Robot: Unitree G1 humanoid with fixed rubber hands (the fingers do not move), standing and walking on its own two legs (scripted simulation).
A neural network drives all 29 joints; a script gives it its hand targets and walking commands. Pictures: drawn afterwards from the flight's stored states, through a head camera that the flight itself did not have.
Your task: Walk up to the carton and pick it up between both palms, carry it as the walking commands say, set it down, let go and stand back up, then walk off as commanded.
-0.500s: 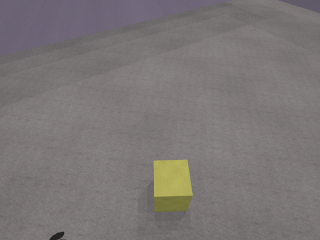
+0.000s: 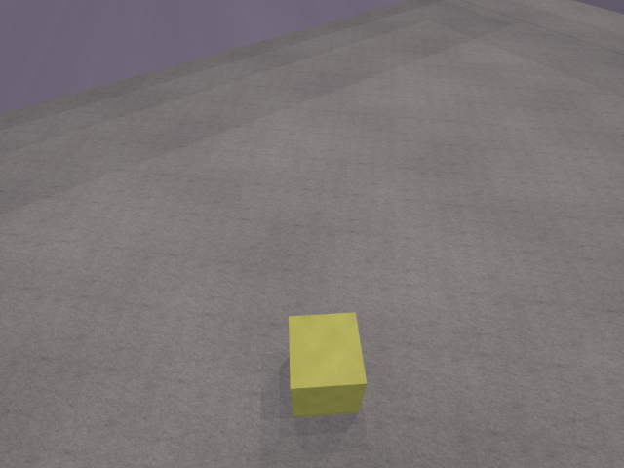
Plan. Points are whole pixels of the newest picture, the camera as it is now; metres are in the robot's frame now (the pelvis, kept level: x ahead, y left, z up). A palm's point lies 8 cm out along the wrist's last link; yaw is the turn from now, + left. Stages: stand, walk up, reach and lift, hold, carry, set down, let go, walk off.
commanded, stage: walk up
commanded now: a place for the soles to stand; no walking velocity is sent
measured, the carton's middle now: (324, 365) +0.52 +0.00 -0.65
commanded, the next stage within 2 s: none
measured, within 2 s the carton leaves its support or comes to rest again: neither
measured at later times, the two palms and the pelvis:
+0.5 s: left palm (115, 455) +0.17 +0.30 -0.12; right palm (573, 423) +0.23 -0.34 -0.11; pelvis +0.12 -0.03 -0.02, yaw +4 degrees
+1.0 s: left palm (110, 439) +0.19 +0.31 -0.11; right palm (545, 382) +0.28 -0.32 -0.10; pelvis +0.13 -0.02 +0.00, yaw +5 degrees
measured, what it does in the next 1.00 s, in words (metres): walks ahead: right foot, then left foot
